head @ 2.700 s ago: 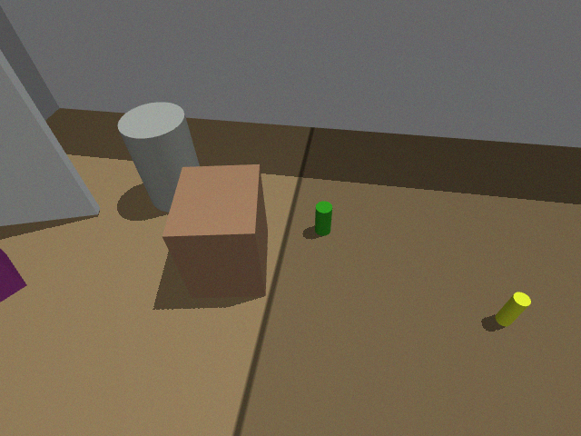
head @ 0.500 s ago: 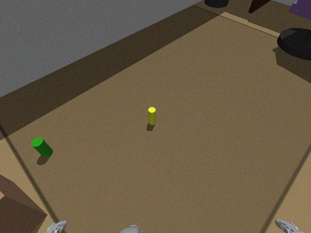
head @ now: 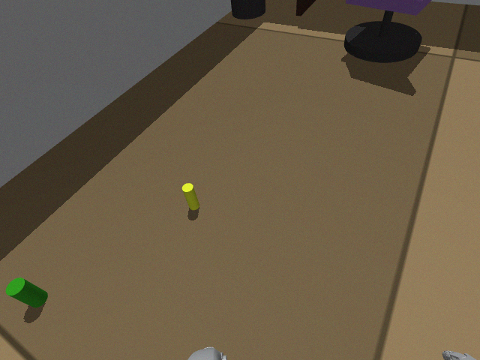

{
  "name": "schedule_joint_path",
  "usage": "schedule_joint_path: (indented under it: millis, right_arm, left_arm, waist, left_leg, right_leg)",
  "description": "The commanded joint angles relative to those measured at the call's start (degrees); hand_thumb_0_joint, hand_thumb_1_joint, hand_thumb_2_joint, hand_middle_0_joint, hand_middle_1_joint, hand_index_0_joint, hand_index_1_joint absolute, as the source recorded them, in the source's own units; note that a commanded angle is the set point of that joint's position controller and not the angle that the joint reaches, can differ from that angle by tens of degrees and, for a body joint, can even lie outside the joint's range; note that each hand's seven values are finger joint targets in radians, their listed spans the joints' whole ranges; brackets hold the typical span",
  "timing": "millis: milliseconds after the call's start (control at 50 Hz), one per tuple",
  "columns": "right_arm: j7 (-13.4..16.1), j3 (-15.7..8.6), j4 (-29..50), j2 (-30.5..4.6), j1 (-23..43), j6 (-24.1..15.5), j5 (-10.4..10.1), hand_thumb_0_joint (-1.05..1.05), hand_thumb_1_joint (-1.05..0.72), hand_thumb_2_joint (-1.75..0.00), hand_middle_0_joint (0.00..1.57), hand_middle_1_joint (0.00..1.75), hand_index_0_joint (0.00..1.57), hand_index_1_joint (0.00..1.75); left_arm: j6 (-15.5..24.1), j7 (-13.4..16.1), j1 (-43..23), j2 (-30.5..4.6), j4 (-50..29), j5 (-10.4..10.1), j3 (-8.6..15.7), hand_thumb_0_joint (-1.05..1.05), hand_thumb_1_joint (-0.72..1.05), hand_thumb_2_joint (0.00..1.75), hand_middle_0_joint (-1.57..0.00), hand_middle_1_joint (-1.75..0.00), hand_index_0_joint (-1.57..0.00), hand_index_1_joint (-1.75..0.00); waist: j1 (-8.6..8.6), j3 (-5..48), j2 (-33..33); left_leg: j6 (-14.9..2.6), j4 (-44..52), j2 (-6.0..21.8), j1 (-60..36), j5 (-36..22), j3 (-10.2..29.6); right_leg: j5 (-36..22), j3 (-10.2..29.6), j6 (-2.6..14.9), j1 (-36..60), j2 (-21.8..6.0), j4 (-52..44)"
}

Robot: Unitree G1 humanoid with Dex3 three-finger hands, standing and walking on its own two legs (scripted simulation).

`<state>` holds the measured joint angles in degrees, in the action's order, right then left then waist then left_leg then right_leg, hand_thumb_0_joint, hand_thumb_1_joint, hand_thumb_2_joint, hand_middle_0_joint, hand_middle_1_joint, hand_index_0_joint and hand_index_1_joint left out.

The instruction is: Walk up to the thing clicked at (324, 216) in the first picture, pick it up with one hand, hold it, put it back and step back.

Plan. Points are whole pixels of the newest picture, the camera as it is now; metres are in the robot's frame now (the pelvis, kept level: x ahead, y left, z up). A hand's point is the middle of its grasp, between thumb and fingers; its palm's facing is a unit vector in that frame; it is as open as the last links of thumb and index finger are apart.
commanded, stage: walk up
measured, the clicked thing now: (27, 293) +0.50 +0.98 -0.67
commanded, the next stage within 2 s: stand in 1.86 s
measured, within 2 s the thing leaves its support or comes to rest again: neither
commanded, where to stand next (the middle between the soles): +0.06 +0.01 m, yaw -8 degrees
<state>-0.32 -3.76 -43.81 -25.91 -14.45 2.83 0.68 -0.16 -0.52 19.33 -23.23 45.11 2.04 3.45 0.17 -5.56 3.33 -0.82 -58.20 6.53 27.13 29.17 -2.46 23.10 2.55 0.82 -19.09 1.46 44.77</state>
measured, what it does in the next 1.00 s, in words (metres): steps on the spot: left foot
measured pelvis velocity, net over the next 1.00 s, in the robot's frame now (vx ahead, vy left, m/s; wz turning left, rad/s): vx -0.01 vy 0.02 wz -0.19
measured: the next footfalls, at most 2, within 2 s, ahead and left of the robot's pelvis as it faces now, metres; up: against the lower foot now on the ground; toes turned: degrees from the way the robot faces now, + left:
left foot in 0.22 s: +0.06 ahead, +0.14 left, +0.00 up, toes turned -5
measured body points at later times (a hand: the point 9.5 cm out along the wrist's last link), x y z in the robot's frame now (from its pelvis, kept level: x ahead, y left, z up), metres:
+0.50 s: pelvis -0.01 +0.01 +0.01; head +0.00 +0.02 +0.46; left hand +0.12 +0.30 -0.11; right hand +0.03 -0.31 -0.10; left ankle +0.02 +0.14 -0.71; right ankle +0.00 -0.12 -0.71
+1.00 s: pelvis -0.01 +0.02 +0.02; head +0.00 +0.01 +0.47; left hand +0.15 +0.31 -0.09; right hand +0.01 -0.30 -0.11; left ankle +0.02 +0.14 -0.71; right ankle +0.00 -0.12 -0.71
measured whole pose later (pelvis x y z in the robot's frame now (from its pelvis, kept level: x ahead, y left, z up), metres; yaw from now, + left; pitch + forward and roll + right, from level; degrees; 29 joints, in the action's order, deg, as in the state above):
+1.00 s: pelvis -0.01 +0.02 +0.02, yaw -11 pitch -2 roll +1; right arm -1.8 -1.2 -60.7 -21.5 -6.9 0.4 0.7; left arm 2.0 0.5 7.2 -21.4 59.0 0.6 -0.3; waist -1.4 -4.2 0.1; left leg 0.1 -31.5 3.3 12.2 16.7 -8.1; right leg 14.8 9.3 -1.9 -15.9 1.3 33.1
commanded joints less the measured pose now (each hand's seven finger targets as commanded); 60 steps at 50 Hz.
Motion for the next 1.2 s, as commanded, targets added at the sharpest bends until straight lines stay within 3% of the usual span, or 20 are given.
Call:
schedule_joint_path:
  millis: [0,100,160,200,220,240,260,280,300,340,380,400,420,460,480,540,640,800,960,1180]
  right_arm:
    - [0.61,-2.46,2.74,-8.78,-1.14,-2.81,-1.28,0.00,-0.90,-0.90,0.20,0.30,0.20,0.30]
    - [0.65,-1.59,2.33,-8.66,2.09,-3.53,0.11,0.00,-0.90,-0.90,0.20,0.30,0.20,0.30]
    - [0.82,-1.51,1.17,-7.39,0.53,-4.67,0.19,0.00,-0.90,-0.90,0.20,0.30,0.20,0.30]
    - [0.99,-2.03,-1.16,-7.71,-4.11,-5.43,0.78,0.00,-0.90,-0.90,0.20,0.30,0.20,0.30]
    - [1.25,-2.66,-1.22,-10.08,-4.70,-5.71,1.54,0.00,-0.90,-0.90,0.20,0.30,0.20,0.30]
    - [1.18,-2.95,-0.43,-13.31,-1.02,-5.83,1.18,0.00,-0.90,-0.90,0.20,0.30,0.20,0.30]
    - [0.75,-3.33,0.07,-15.09,2.70,-5.71,0.49,0.00,-0.90,-0.90,0.20,0.30,0.20,0.30]
    - [0.61,-3.21,0.39,-13.80,5.89,-5.53,0.50,0.00,-0.90,-0.90,0.20,0.30,0.20,0.30]
    - [0.41,-2.33,0.46,-11.94,6.83,-5.20,0.87,0.00,-0.90,-0.90,0.20,0.30,0.20,0.30]
    - [0.35,-1.07,-0.41,-9.54,6.69,-5.07,0.58,0.00,-0.90,-0.90,0.20,0.30,0.20,0.30]
    - [-0.01,-0.61,-1.74,-8.82,5.31,-4.85,0.24,0.00,-0.90,-0.90,0.20,0.30,0.20,0.30]
    - [-0.10,-0.24,-1.59,-7.96,5.49,-4.55,0.10,0.00,-0.90,-0.90,0.20,0.30,0.20,0.30]
    - [-0.25,-0.07,-1.40,-6.55,5.64,-4.21,-0.19,0.00,-0.90,-0.90,0.20,0.30,0.20,0.30]
    - [0.08,-0.78,-3.58,-7.38,4.11,-3.90,0.28,0.00,-0.90,-0.90,0.20,0.30,0.20,0.30]
    - [-0.01,-0.87,-4.52,-8.13,3.41,-4.22,0.18,0.00,-0.90,-0.90,0.20,0.30,0.20,0.30]
    - [-0.41,-0.50,-5.04,-8.74,7.08,-4.70,-0.19,0.00,-0.90,-0.90,0.20,0.30,0.20,0.30]
    - [-0.29,-0.02,-7.15,-7.70,7.17,-4.39,-0.59,0.00,-0.90,-0.90,0.20,0.30,0.20,0.30]
    - [-0.62,-0.13,-10.82,-8.14,9.27,-3.68,-0.51,0.00,-0.90,-0.90,0.20,0.30,0.20,0.30]
    - [-0.43,-0.56,-12.67,-8.78,12.22,-3.81,0.00,0.00,-0.90,-0.90,0.20,0.30,0.20,0.30]
    - [-0.40,-1.39,-12.89,-8.65,13.39,-2.73,-0.25,0.00,-0.90,-0.90,0.20,0.30,0.20,0.30]
  left_arm:
    - [2.27,2.01,-4.57,-15.22,-4.67,-0.70,4.45,0.00,0.90,0.90,-0.20,-0.30,-0.20,-0.30]
    - [2.62,2.32,1.28,-14.14,-3.78,-0.43,3.97,0.00,0.90,0.90,-0.20,-0.30,-0.20,-0.30]
    - [2.28,2.22,-1.53,-14.17,-4.51,-1.13,3.49,0.00,0.90,0.90,-0.20,-0.30,-0.20,-0.30]
    - [1.90,2.22,-4.55,-11.60,-5.44,-2.05,2.29,0.00,0.90,0.90,-0.20,-0.30,-0.20,-0.30]
    - [2.01,2.32,-4.87,-8.48,-6.07,-2.48,1.10,0.00,0.90,0.90,-0.20,-0.30,-0.20,-0.30]
    - [1.92,2.38,-4.59,-6.97,-5.46,-2.86,0.41,0.00,0.90,0.90,-0.20,-0.30,-0.20,-0.30]
    - [1.92,3.04,-4.36,-11.72,-3.21,-2.21,1.64,0.00,0.90,0.90,-0.20,-0.30,-0.20,-0.30]
    - [2.28,2.81,-2.27,-12.68,-1.43,-1.89,1.60,0.00,0.90,0.90,-0.20,-0.30,-0.20,-0.30]
    - [2.72,2.27,-2.82,-12.98,-0.76,-1.67,1.76,0.00,0.90,0.90,-0.20,-0.30,-0.20,-0.30]
    - [3.38,1.67,-2.48,-11.09,0.92,-1.65,1.79,0.00,0.90,0.90,-0.20,-0.30,-0.20,-0.30]
    - [3.43,1.76,-2.98,-11.29,2.24,-1.64,2.14,0.00,0.90,0.90,-0.20,-0.30,-0.20,-0.30]
    - [3.75,2.13,-2.59,-11.74,2.63,-1.42,2.03,0.00,0.90,0.90,-0.20,-0.30,-0.20,-0.30]
    - [4.18,2.22,-4.34,-13.56,2.34,-1.06,1.84,0.00,0.90,0.90,-0.20,-0.30,-0.20,-0.30]
    - [3.65,1.78,-8.69,-13.92,2.37,-1.39,1.30,0.00,0.90,0.90,-0.20,-0.30,-0.20,-0.30]
    - [3.45,1.58,-11.35,-12.50,2.33,-1.53,0.78,0.00,0.90,0.90,-0.20,-0.30,-0.20,-0.30]
    - [3.95,1.47,-9.18,-10.83,4.97,-1.41,0.20,0.00,0.90,0.90,-0.20,-0.30,-0.20,-0.30]
    - [4.31,1.70,-11.64,-12.29,6.93,-1.50,0.20,0.00,0.90,0.90,-0.20,-0.30,-0.20,-0.30]
    - [3.72,1.81,-13.60,-11.27,9.11,-1.62,-0.62,0.00,0.90,0.90,-0.20,-0.30,-0.20,-0.30]
    - [3.11,2.03,-12.11,-10.50,11.37,-1.91,-0.62,0.00,0.90,0.90,-0.20,-0.30,-0.20,-0.30]
    - [2.72,2.36,-12.83,-10.99,12.30,-1.39,-0.73,0.00,0.90,0.90,-0.20,-0.30,-0.20,-0.30]
  waist:
    - [-1.54,1.10,-15.01]
    - [2.27,6.25,-14.03]
    - [0.45,8.12,-13.57]
    - [-2.31,9.92,-8.63]
    - [-2.80,10.98,-1.49]
    - [-1.82,9.61,6.21]
    - [-1.48,7.78,8.39]
    - [1.08,5.78,6.42]
    - [1.29,3.97,4.97]
    - [1.32,4.40,5.36]
    - [1.20,4.81,5.97]
    - [1.32,5.84,5.45]
    - [0.31,5.23,0.95]
    - [-2.09,3.08,-1.92]
    - [-2.92,2.79,-0.44]
    - [-0.48,5.03,-1.04]
    - [-1.82,5.88,-7.28]
    - [-1.46,5.76,-7.09]
    - [0.01,7.48,-2.82]
    - [-0.90,5.99,-1.55]
  left_leg:
    - [0.24,-3.51,-1.04,5.94,-3.22,3.55]
    - [0.40,6.73,-2.90,3.08,-1.38,2.37]
    - [0.07,18.28,-5.14,-5.89,-2.71,0.66]
    - [-1.48,28.46,-4.69,-17.40,-15.00,2.36]
    - [-4.01,32.67,3.13,-21.54,-17.84,13.61]
    - [-9.44,36.49,13.07,-20.10,-16.64,26.25]
    - [-16.27,36.00,19.67,-12.61,-16.83,30.47]
    - [-16.44,33.90,18.21,-8.81,-16.45,27.15]
    - [-12.23,32.37,11.94,-6.89,-15.44,17.38]
    - [-5.04,28.25,4.08,-6.60,-18.09,8.31]
    - [-3.26,25.67,2.96,-3.75,-20.06,6.45]
    - [-2.75,24.04,2.93,-2.50,-17.02,6.07]
    - [-1.05,22.82,-0.15,-1.91,-10.12,5.00]
    - [-1.31,24.14,-1.34,-13.22,-1.79,4.27]
    - [-1.92,27.85,-0.37,-14.36,-1.90,5.68]
    - [-4.37,31.12,3.33,-11.63,-5.06,7.93]
    - [-2.00,27.65,0.15,-14.61,-11.07,2.63]
    - [-2.27,31.57,0.59,-17.67,-7.21,2.35]
    - [-4.15,36.30,4.69,-17.68,-10.81,3.15]
    - [-3.81,34.06,3.77,-19.02,-8.59,0.75]
  right_leg:
    - [-16.59,17.61,9.81,2.69,-10.78,-18.26]
    - [-22.56,19.30,11.28,8.56,-9.88,-13.96]
    - [-29.26,16.80,11.06,5.03,-9.83,-9.38]
    - [-27.84,13.01,6.84,-1.69,-7.16,-2.91]
    - [-20.35,10.77,3.34,-7.58,-3.69,2.48]
    - [-4.07,4.59,0.58,-11.19,3.39,5.87]
    - [10.27,3.48,-0.04,-6.67,0.61,10.57]
    - [9.19,4.29,0.39,-2.59,-2.06,7.28]
    - [8.82,3.02,0.93,-0.25,-0.98,1.40]
    - [-9.74,2.29,1.95,4.06,0.17,-8.40]
    - [-15.20,2.17,2.85,10.35,0.12,-10.99]
    - [-14.24,6.35,3.83,11.23,-2.11,-11.98]
    - [-10.03,16.27,6.36,7.32,-7.18,-13.81]
    - [2.81,20.18,7.19,-6.99,-9.56,-18.49]
    - [2.35,15.90,5.25,-7.52,-7.11,-17.58]
    - [-8.85,8.18,3.15,-0.13,-2.58,-13.20]
    - [-15.95,14.46,4.28,0.26,-6.49,-16.70]
    - [-11.82,13.38,2.99,-0.87,-5.41,-19.38]
    - [-19.11,6.74,1.27,4.06,-2.78,-14.08]
    - [-21.33,7.88,1.74,1.99,-3.01,-14.68]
